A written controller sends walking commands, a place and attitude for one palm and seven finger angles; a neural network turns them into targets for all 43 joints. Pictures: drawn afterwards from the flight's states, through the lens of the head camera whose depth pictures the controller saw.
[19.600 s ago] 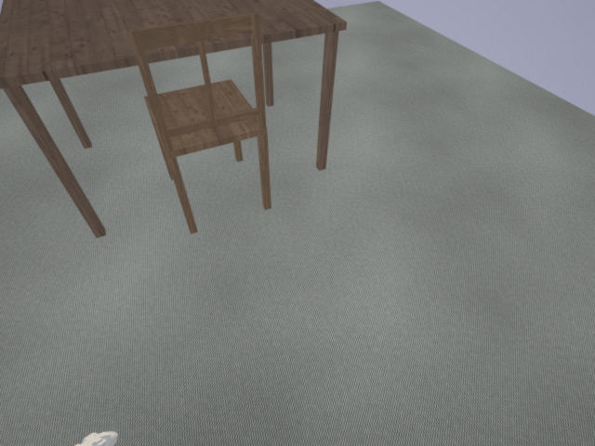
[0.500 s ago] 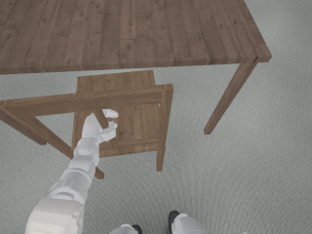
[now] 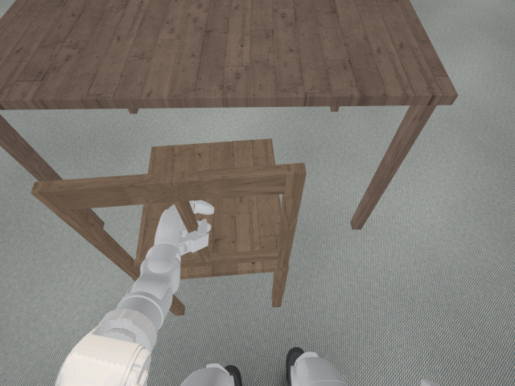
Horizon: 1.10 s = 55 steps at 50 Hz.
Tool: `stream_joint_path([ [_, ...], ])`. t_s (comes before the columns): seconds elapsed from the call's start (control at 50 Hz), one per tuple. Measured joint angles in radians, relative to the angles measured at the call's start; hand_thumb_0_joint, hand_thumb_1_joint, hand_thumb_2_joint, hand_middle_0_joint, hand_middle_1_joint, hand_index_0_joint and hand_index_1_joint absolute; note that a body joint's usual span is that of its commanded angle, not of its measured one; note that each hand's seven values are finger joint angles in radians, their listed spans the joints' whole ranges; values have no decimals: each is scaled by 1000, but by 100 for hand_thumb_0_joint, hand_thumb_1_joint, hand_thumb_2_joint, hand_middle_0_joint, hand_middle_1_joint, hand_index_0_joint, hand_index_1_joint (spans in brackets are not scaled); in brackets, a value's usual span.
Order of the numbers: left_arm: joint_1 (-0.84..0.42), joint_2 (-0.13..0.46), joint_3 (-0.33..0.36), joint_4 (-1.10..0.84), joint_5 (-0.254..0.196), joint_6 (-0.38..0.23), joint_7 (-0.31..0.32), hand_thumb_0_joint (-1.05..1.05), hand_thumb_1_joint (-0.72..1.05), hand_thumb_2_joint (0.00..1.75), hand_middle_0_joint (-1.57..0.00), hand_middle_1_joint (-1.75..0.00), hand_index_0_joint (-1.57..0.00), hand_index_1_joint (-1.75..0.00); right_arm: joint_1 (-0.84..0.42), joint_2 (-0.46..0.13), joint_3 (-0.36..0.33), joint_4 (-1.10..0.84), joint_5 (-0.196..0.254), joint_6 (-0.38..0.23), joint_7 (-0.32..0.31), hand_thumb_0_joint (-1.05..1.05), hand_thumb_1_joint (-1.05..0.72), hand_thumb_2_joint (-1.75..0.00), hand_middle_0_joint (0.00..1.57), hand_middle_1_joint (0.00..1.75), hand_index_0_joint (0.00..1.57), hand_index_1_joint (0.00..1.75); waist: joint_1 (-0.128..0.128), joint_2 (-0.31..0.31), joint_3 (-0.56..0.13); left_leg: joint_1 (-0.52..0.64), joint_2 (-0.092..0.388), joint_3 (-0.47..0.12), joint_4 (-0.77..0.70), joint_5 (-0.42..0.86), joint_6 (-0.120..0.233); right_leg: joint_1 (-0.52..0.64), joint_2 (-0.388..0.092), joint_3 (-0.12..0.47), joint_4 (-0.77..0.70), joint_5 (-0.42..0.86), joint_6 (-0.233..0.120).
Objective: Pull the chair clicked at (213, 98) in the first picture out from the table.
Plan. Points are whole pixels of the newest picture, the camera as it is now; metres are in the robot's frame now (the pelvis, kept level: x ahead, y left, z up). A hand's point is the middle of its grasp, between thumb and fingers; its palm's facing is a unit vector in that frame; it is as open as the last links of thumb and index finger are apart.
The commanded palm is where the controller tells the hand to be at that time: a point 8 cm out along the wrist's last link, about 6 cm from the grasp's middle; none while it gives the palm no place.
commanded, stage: step backward, pulling the chair out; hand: left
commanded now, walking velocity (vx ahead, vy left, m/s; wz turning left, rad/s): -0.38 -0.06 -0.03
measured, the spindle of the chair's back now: (195, 233) +0.39 +0.12 -0.09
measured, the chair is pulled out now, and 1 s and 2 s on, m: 0.18 0.24 0.40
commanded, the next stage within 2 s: none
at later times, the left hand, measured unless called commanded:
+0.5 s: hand (201, 240) +0.36 +0.10 -0.05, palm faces -0.06 -0.98 -0.17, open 4.9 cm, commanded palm +0.35 +0.16 -0.05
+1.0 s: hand (192, 266) +0.31 +0.11 -0.05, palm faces -0.08 -0.98 -0.18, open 4.9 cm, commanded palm +0.31 +0.17 -0.05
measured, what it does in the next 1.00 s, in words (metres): steps on the spot: left foot, then right foot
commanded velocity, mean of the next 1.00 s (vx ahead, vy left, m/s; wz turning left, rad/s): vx -0.38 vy -0.03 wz -0.02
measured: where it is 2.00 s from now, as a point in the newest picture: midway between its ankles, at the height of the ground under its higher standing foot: outside the picture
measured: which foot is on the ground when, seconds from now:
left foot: down 0.00-0.26, up 0.28-0.48, down 0.50-1.00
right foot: down 0.00-0.86, up 0.88-0.94, down 0.96-1.00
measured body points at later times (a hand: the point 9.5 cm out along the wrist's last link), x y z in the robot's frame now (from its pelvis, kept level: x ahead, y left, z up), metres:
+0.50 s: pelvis -0.03 +0.01 +0.00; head +0.07 +0.00 +0.44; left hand +0.35 +0.15 -0.04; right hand +0.05 -0.28 -0.13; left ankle -0.08 +0.16 -0.72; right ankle +0.11 -0.12 -0.72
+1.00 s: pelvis -0.08 +0.03 +0.00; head +0.01 +0.00 +0.44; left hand +0.31 +0.17 -0.04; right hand -0.03 -0.23 -0.15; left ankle -0.08 +0.17 -0.72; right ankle +0.00 -0.10 -0.72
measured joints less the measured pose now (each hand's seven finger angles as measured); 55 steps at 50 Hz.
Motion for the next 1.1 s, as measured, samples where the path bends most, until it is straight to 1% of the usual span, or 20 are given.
stream_joint_path([
  [0.1,11,9,-14,-15,-3,10,-4,1,75,84,-36,-122,-50,-145,7,21,5,-4,-7,-3,-8,1,-90,-90,20,30,20,30,19,-15,8,13,3,24,29,-30,17,-20,-6,9,87,-119,4],
  [0.16,5,20,-4,-15,1,21,-12,1,74,85,-36,-123,-50,-145,0,48,11,0,-18,-2,-6,1,-90,-90,20,30,20,30,24,-30,20,19,0,32,69,-50,11,-15,-13,14,112,-54,2],
  [0.24,-5,26,21,-14,-5,37,-10,1,73,86,-38,-123,-50,-145,-18,66,19,0,-19,2,0,1,-90,-90,20,30,20,30,23,-16,29,0,10,24,131,-86,-3,-32,-8,5,172,-81,-20],
  [0.28,-9,25,33,-13,-9,36,-2,1,73,86,-39,-123,-50,-145,-32,66,17,7,-18,-1,7,1,-90,-90,20,30,20,30,16,-10,34,-19,1,5,169,-182,-24,-38,-11,0,170,-80,-25],
  [0.32,-22,17,46,-7,-8,34,4,1,73,85,-39,-122,-50,-145,-48,57,12,16,-19,-7,18,1,-90,-90,20,30,20,30,9,-8,47,-32,-24,-43,246,-287,-43,-28,-19,-5,135,-59,-26],
  [0.38,-47,10,51,-8,4,50,5,2,74,84,-37,-121,-50,-145,-64,38,11,26,-20,-11,28,1,-90,-90,21,30,20,30,-2,-26,65,-7,-43,-88,302,-344,-59,-9,-43,-6,66,-15,-21],
  [0.46,-81,0,33,-15,15,81,2,2,76,82,-33,-122,-50,-145,-71,0,6,26,-21,-7,23,0,-90,-90,21,30,20,30,-24,-39,60,108,-13,-98,125,-296,-72,-12,-75,-15,-6,37,1],
  [0.5,-99,-8,14,-31,20,102,0,2,77,81,-32,-123,-50,-145,-71,-23,-5,17,-21,0,13,0,-90,-90,20,30,20,30,-35,-30,53,169,18,-81,-16,-160,-68,-29,-84,-25,-17,55,16],
  [0.52,-110,-5,5,-41,20,112,0,1,77,80,-31,-123,-50,-145,-79,-23,-13,14,-20,7,7,0,-90,-90,20,30,20,30,-34,-44,66,172,11,-66,-33,-106,-64,-30,-94,-17,-22,63,24],
  [0.58,-94,10,-10,-77,19,124,-5,1,77,80,-30,-125,-50,-145,-73,-7,-27,-23,-31,32,1,0,-91,-90,20,30,20,30,-12,-76,80,187,2,-17,-30,-129,-56,-28,-96,11,-8,68,30],
  [0.62,-67,9,-8,-89,24,115,-12,1,76,80,-30,-125,-50,-145,-51,7,-31,-46,-41,40,3,0,-91,-90,20,30,20,30,-6,-61,72,183,18,-7,-7,-156,-54,-17,-82,0,55,4,21],
  [0.68,-47,10,4,-78,35,85,-18,1,75,81,-32,-126,-50,-145,-36,40,-27,-42,-49,42,20,0,-91,-90,20,30,20,30,8,-34,69,177,53,-2,36,-184,-62,15,-50,-14,45,-31,15],
  [0.76,-74,15,31,-28,40,65,-18,1,75,83,-33,-126,-50,-145,-48,72,-10,-11,-42,47,32,0,-90,-90,20,30,20,30,-13,-7,67,128,73,-37,103,-209,-82,9,-34,-39,35,-9,4],
  [0.8,-96,17,39,-14,39,71,-14,1,75,83,-33,-126,-50,-145,-63,75,-2,5,-37,43,27,0,-90,-90,20,30,20,30,-24,-7,68,106,62,-50,113,-217,-77,-6,-39,-39,34,2,6],
  [0.84,-103,25,43,-13,33,80,-8,1,75,83,-33,-126,-50,-145,-77,78,8,17,-37,40,20,0,-90,-90,21,30,20,30,-29,-29,73,111,44,-33,87,-166,-62,-11,-50,-18,22,23,15],
  [0.92,-59,23,43,-38,26,81,-11,1,76,82,-32,-125,-50,-145,-36,76,8,-15,-52,40,11,0,-90,-90,21,30,20,30,-24,-34,54,118,32,-6,52,-146,-43,-14,-57,-2,88,-27,21],
  [0.96,-40,16,41,-42,26,69,-16,1,76,82,-32,-125,-50,-145,-13,77,3,-12,-57,35,15,0,-90,-90,20,30,20,30,-5,-20,47,114,46,-7,61,-151,-47,24,-41,-8,97,-100,9],
  [1.0,-42,14,45,-34,26,50,-16,1,75,83,-33,-125,-50,-145,-17,74,-1,4,-57,30,24,0,-90,-90,20,30,20,30,9,3,65,113,70,-12,66,-150,-57,35,-18,-18,72,-64,3],
  [1.04,-51,18,53,-17,27,37,-17,1,75,84,-34,-124,-50,-145,-24,73,-5,19,-51,28,27,0,-90,-90,21,30,20,30,4,9,67,99,76,-24,68,-139,-67,37,-14,-31,54,-51,-4],
  [1.1,-78,22,61,6,25,40,-13,1,75,84,-35,-124,-50,-145,-46,52,-11,35,-41,23,22,0,-90,-90,21,30,20,30,-10,9,69,61,55,-60,111,-229,-76,23,-21,-43,45,-40,-9],
])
